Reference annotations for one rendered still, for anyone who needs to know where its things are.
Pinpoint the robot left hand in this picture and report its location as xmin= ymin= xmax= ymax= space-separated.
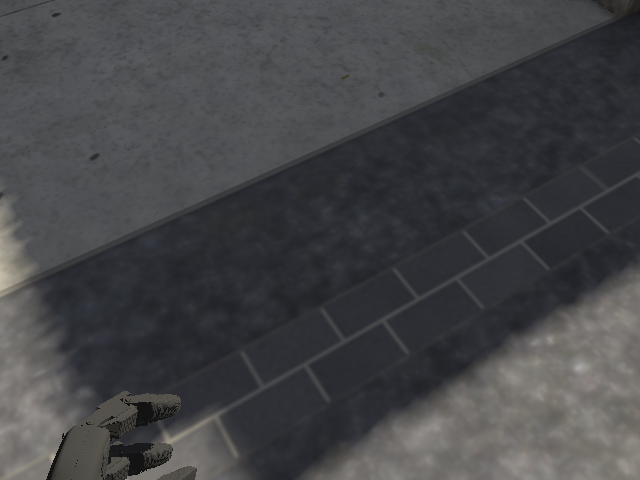
xmin=46 ymin=391 xmax=197 ymax=480

